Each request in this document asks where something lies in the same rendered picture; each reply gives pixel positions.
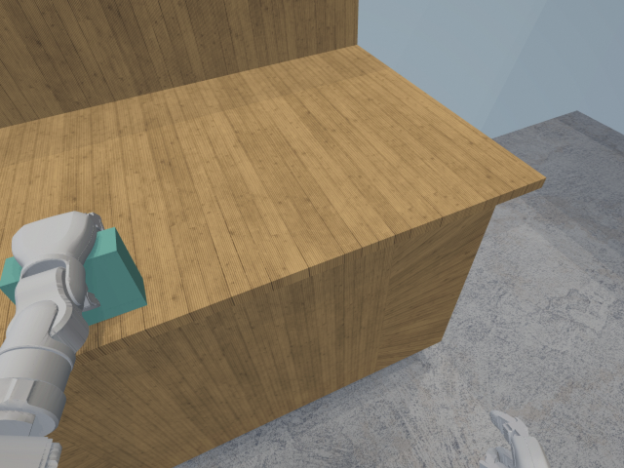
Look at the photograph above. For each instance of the right robot hand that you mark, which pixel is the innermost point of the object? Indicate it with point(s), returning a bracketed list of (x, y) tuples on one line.
[(526, 451)]

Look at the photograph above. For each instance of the robot left forearm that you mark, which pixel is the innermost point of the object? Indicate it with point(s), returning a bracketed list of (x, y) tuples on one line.
[(41, 342)]

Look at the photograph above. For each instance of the sponge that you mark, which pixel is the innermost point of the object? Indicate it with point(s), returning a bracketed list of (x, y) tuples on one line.
[(111, 275)]

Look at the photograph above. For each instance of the left robot upper arm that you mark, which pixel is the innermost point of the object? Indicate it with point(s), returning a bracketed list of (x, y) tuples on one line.
[(28, 452)]

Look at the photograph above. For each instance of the table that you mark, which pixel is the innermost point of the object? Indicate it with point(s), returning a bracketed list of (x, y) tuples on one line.
[(301, 214)]

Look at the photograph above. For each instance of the left robot hand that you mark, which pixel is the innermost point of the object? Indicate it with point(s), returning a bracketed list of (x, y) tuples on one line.
[(72, 234)]

